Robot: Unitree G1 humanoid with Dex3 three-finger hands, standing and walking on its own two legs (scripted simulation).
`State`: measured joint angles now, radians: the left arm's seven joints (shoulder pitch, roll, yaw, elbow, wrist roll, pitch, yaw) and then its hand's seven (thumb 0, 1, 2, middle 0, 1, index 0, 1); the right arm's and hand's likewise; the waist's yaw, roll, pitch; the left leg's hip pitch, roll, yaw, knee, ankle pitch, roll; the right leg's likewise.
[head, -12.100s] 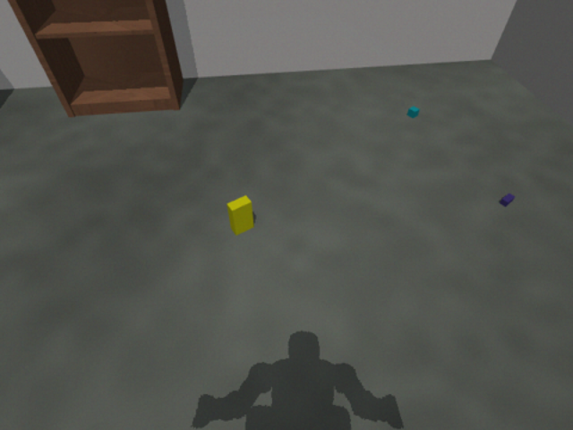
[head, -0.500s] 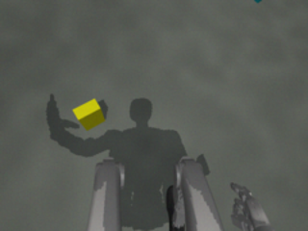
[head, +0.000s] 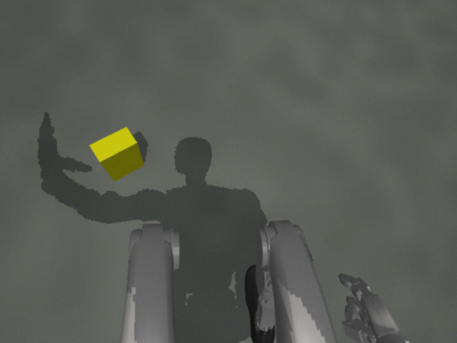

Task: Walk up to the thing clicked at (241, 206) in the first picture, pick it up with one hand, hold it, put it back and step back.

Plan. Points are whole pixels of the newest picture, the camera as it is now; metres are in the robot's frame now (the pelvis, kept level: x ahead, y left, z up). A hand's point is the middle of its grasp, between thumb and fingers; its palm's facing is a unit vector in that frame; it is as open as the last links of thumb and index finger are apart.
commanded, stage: go down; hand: left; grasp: from the side
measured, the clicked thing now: (120, 156) +0.52 +0.25 -0.34
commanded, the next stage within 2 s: approach in 0.52 s
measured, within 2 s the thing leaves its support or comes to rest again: neither
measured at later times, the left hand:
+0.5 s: hand out of the picture +0.41 +0.44 -0.01, palm faces +0.28 -0.96 -0.05, open 17.0 cm
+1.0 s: hand out of the picture +0.43 +0.41 -0.13, palm faces +0.27 -0.96 +0.05, open 17.3 cm
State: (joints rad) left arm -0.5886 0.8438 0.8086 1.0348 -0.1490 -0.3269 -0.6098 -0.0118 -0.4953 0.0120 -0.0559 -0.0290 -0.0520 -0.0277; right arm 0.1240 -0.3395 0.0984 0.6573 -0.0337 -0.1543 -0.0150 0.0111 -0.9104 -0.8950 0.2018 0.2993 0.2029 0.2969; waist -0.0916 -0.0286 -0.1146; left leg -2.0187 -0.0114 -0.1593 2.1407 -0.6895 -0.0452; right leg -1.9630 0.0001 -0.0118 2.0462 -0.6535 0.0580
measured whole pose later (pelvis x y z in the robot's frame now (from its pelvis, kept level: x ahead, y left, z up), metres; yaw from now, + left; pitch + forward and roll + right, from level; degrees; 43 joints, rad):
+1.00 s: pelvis -0.01 +0.01 -0.08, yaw -3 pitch +29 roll -11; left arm -0.79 0.99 0.81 1.35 -0.16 -0.54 -0.61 -0.01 -0.50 0.01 -0.08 -0.05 -0.07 -0.06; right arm 0.08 -0.38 0.23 0.60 -0.11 -0.12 0.03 0.01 -0.89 -0.89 0.20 0.30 0.20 0.30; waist -0.18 -0.09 0.02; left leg -2.22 -0.03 -0.20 2.40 -0.69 -0.03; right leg -2.12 0.02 -0.03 2.25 -0.65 0.05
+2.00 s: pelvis -0.01 +0.03 -0.13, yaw -10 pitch +16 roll -18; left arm -0.73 0.82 0.61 1.44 -0.02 -1.04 -0.02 -0.01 -0.55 0.06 -0.04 -0.06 -0.05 -0.06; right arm -0.09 -0.36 0.45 0.55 -0.35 0.07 0.15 0.00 -0.93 -0.90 0.20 0.30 0.20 0.30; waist -0.28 -0.23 0.25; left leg -2.23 -0.03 -0.35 2.65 -0.73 -0.01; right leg -2.09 0.08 -0.13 2.38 -0.62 0.06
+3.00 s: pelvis -0.02 +0.03 -0.13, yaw -12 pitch +15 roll -19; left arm -0.81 0.91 0.56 1.54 0.02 -1.07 0.12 -0.01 -0.06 0.24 -0.18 -0.17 -0.17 -0.16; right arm -0.13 -0.36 0.51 0.54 -0.36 0.11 0.16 0.00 -0.89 -0.89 0.20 0.30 0.20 0.30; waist -0.31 -0.25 0.29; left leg -2.23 -0.01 -0.38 2.64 -0.73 -0.01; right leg -2.09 0.08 -0.16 2.35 -0.59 0.07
